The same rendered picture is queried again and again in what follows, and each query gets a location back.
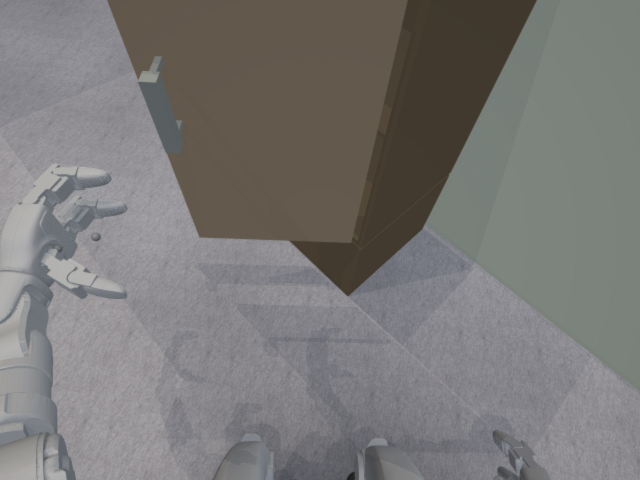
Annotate left robot upper arm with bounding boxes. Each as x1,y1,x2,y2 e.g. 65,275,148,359
0,432,76,480

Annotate left robot forearm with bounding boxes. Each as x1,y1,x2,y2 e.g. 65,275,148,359
0,271,58,446

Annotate robot left shin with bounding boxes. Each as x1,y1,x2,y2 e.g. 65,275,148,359
241,434,262,442

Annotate cupboard door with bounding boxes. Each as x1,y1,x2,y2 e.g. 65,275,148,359
107,0,408,243

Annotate robot left hand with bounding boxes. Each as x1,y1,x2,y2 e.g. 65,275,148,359
0,163,128,299

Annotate robot right hand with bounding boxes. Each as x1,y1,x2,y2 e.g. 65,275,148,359
493,430,554,480

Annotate handle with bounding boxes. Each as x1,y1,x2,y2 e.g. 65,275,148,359
138,56,183,153

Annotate robot left thigh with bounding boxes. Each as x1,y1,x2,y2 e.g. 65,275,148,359
212,441,275,480

